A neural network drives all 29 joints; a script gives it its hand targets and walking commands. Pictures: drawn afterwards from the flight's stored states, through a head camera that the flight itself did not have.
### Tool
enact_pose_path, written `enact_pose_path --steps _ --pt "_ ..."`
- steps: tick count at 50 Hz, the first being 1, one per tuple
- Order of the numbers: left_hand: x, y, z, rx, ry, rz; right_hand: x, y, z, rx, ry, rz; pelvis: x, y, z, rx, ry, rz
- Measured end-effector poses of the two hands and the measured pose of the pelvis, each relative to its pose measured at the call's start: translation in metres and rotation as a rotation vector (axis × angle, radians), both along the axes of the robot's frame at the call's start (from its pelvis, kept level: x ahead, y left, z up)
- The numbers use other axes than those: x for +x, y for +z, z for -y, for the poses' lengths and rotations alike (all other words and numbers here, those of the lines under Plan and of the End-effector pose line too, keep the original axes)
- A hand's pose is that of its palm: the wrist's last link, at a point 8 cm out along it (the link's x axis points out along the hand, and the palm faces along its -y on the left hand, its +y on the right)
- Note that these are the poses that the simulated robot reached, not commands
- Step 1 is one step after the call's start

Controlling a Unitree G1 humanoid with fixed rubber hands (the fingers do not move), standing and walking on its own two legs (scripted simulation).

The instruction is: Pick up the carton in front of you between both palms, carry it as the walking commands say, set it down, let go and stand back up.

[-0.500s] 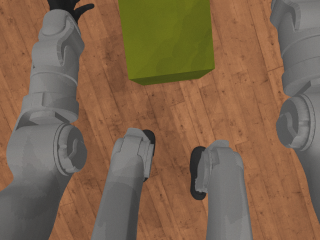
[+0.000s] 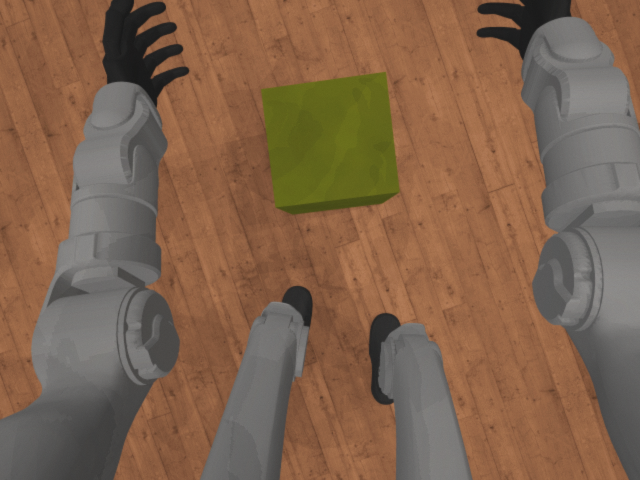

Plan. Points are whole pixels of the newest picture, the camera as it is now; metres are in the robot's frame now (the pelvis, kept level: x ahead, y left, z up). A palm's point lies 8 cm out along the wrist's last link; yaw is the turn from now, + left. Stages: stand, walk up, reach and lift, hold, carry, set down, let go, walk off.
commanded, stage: let go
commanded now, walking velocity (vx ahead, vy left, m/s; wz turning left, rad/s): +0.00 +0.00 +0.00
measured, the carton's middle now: (331, 155) +0.53 +0.07 -0.48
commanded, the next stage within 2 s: stand in 1.48 s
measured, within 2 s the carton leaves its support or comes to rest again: neither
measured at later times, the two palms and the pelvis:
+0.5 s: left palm (29, 189) +0.38 +0.27 +0.02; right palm (626, 176) +0.44 -0.16 +0.01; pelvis +0.05 +0.02 +0.12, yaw -1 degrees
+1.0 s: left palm out of the picture +0.25 +0.23 +0.10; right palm out of the picture +0.29 -0.23 +0.09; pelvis +0.10 +0.00 +0.17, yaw +1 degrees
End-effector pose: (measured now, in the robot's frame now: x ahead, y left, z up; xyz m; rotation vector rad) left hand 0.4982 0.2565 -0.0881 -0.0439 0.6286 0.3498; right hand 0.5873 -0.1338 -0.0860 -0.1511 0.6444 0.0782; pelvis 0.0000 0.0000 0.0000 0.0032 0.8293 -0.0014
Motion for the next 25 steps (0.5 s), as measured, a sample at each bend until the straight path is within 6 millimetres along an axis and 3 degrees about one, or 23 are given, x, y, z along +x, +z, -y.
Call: enact_pose_path --steps 8,19,25 --pt "-0.013 0.029 0.004 0.032 -0.077 -0.030 -0.020 0.029 0.006 -0.033 -0.030 -0.015 0.010 0.040 -0.003 -0.009 -0.003 0.023" --pt "-0.081 0.074 -0.002 0.089 -0.277 -0.151 -0.117 0.067 0.023 -0.093 -0.141 -0.064 0.035 0.095 -0.016 -0.026 -0.009 0.172" --pt "-0.119 0.106 -0.011 0.084 -0.297 -0.165 -0.152 0.097 0.028 -0.088 -0.132 -0.068 0.050 0.116 -0.021 -0.024 -0.002 0.277"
